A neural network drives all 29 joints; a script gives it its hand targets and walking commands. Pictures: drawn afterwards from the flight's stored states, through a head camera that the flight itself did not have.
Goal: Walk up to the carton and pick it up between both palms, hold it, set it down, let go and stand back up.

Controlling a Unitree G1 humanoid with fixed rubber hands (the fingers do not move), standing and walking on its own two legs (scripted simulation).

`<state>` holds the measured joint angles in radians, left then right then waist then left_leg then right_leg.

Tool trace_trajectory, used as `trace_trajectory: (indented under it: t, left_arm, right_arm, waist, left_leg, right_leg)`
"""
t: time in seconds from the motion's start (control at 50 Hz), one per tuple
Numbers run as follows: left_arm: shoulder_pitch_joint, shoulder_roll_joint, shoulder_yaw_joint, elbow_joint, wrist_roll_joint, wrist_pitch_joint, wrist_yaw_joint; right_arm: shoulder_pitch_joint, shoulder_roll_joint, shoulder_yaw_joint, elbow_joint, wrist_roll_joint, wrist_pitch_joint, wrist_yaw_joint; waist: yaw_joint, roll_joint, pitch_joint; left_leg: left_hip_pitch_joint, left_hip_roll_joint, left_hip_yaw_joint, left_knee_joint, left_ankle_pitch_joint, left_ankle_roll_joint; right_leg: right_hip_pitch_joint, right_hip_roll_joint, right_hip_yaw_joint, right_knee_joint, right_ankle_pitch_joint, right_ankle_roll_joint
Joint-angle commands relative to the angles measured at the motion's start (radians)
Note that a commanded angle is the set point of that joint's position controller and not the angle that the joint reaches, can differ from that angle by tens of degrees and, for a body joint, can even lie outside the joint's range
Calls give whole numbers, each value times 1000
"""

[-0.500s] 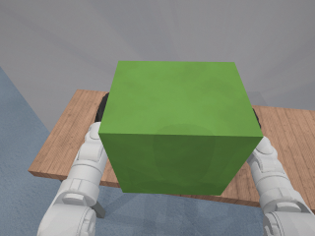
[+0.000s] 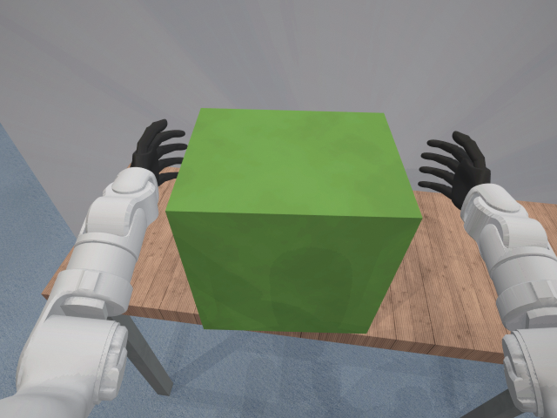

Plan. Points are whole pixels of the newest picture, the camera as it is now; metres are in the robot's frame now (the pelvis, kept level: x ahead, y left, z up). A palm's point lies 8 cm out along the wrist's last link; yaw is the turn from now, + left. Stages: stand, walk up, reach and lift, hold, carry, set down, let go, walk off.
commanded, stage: set down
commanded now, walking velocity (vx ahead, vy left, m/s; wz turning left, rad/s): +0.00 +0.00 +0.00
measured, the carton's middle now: (288, 227) +0.40 +0.02 +0.07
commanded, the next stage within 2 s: none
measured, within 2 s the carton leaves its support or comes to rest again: neither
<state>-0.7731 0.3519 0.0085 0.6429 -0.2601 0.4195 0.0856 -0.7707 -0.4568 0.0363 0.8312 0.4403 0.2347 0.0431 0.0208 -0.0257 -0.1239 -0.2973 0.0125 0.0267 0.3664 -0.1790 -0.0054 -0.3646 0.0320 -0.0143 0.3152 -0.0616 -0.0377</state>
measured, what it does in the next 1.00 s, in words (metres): stands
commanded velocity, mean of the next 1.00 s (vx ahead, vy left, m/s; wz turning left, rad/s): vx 0.00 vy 0.00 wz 0.00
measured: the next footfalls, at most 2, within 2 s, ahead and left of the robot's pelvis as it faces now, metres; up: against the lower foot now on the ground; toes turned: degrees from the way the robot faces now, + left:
none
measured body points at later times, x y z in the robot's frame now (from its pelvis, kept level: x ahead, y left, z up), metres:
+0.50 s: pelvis +0.01 +0.01 +0.00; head +0.01 +0.02 +0.45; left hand +0.44 +0.23 +0.21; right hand +0.44 -0.25 +0.23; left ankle +0.00 +0.12 -0.74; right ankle +0.06 -0.09 -0.74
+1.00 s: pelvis +0.01 +0.01 +0.00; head -0.01 +0.03 +0.45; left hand +0.41 +0.24 +0.20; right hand +0.41 -0.26 +0.21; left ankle +0.00 +0.12 -0.74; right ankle +0.06 -0.09 -0.74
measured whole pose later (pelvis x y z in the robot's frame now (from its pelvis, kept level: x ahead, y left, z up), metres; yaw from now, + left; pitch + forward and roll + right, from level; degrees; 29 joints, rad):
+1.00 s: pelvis +0.01 +0.01 +0.00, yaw +0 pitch +1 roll +0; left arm -0.70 0.40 0.14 0.34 -0.24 0.73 0.03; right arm -0.73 -0.59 0.05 0.63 0.57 0.45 0.07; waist -0.04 -0.04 -0.07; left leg -0.14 0.01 0.02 0.31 -0.19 0.00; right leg -0.20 0.03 -0.02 0.26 -0.07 -0.03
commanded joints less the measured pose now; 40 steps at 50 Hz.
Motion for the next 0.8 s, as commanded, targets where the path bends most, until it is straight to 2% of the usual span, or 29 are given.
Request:
trace_trajectory:
  t: [0.0,0.02,0.1,0.12,0.16,0.2,0.22,0.28,0.36,0.38,0.4,0.5,0.58,0.62,0.7,0.74,0.78]
  left_arm:
    - [-562,175,29,-167,-62,53,14]
    - [-554,174,24,-111,-68,63,11]
    - [-599,179,7,-7,-88,87,-2]
    - [-588,168,3,41,-80,94,-6]
    - [-589,151,-7,34,-68,109,-9]
    - [-570,145,-2,36,-53,124,-17]
    - [-572,148,5,-16,-47,125,-20]
    - [-555,161,40,-64,-15,139,-26]
    - [-605,210,105,-298,1,172,-5]
    - [-592,221,118,-314,5,185,-3]
    - [-613,240,134,-417,1,199,5]
    - [-564,282,188,-496,-6,287,11]
    - [-515,273,186,-399,-16,331,-5]
    - [-519,258,155,-304,-28,336,-16]
    - [-498,238,121,-193,-46,319,-31]
    - [-480,223,109,-189,-47,303,-41]
    - [-412,212,118,-219,-30,294,-49]
  right_arm:
    - [-554,-236,-134,-224,-46,43,-13]
    - [-558,-235,-131,-195,-58,58,-14]
    - [-610,-244,-114,-123,-56,101,-13]
    - [-600,-235,-96,-67,-45,113,-8]
    - [-598,-247,-82,-28,-28,123,1]
    - [-580,-250,-55,6,-5,132,9]
    - [-572,-248,-50,-10,11,130,14]
    - [-554,-255,-38,-25,38,128,26]
    - [-581,-308,-68,-167,77,124,37]
    - [-578,-312,-73,-173,78,127,35]
    - [-587,-337,-90,-249,87,125,32]
    - [-592,-397,-98,-317,122,164,17]
    - [-580,-404,-59,-262,141,210,17]
    - [-585,-395,-44,-207,144,228,22]
    - [-571,-363,-6,-183,156,237,37]
    - [-546,-352,5,-191,162,230,44]
    - [-471,-336,11,-196,164,223,41]
  waist:
    - [-16,-28,-466]
    - [-23,-56,-426]
    - [-33,-79,-362]
    - [-32,-71,-310]
    - [-39,-36,-301]
    - [-43,-27,-256]
    - [-40,-2,-282]
    - [-43,27,-276]
    - [-29,83,-407]
    - [-31,71,-411]
    - [-29,90,-496]
    - [-39,44,-552]
    - [-37,-22,-461]
    - [-49,-37,-391]
    - [-35,-65,-312]
    - [-32,-63,-304]
    - [-37,-64,-266]
  left_leg:
    - [-46,-21,-13,-52,-2,20]
    - [-54,-16,-20,-50,-13,24]
    - [-63,-10,-33,-50,-34,30]
    - [-70,-6,-40,-54,-41,31]
    - [-48,3,-46,-64,-13,21]
    - [-36,5,-45,-65,32,15]
    - [-16,-1,-40,-59,69,6]
    - [19,-7,-37,-44,141,-4]
    - [74,-17,-21,-21,264,-26]
    - [78,-19,-20,-15,276,-24]
    - [103,-23,-14,-10,316,-33]
    - [97,-31,-10,-17,363,-29]
    - [49,-28,-20,-58,263,-8]
    - [31,-24,-30,-71,193,1]
    - [24,-13,-37,-81,125,18]
    - [34,-10,-37,-85,130,19]
    - [57,-9,-38,-88,159,15]
  right_leg:
    - [357,-17,54,21,-22,19]
    - [351,-16,53,21,-38,17]
    - [342,-20,55,16,-72,11]
    - [338,-20,55,15,-89,7]
    - [351,-11,48,17,-56,5]
    - [366,-9,43,15,-6,7]
    - [371,-10,43,15,25,11]
    - [376,-5,40,18,89,18]
    - [402,8,36,36,214,29]
    - [405,8,35,38,241,34]
    - [426,11,34,42,298,38]
    - [507,12,44,57,464,51]
    - [518,1,63,32,405,49]
    - [484,-6,69,11,322,40]
    - [439,-12,77,-18,207,26]
    - [431,-11,76,-22,195,23]
    - [452,-7,73,-20,235,25]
